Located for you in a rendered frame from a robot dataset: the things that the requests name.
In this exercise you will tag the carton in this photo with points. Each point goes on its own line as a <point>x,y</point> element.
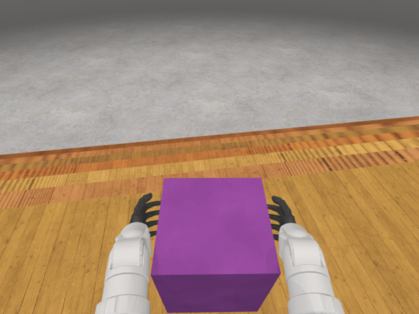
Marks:
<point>214,248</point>

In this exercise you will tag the right robot forearm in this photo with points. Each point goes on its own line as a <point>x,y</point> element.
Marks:
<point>306,273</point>

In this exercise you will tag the right robot hand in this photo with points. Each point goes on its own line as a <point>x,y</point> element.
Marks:
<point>285,216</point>

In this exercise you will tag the left robot hand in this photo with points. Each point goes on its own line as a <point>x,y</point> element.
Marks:
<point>140,214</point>

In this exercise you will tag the left robot forearm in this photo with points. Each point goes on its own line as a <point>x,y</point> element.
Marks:
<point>127,274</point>

